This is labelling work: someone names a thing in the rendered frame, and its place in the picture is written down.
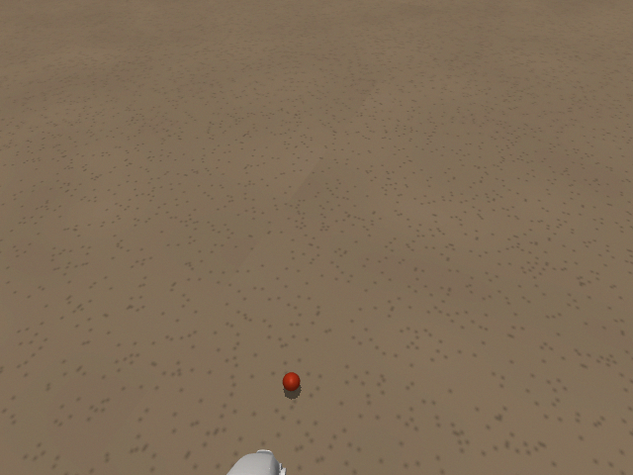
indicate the ball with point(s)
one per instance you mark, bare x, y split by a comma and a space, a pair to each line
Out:
291, 381

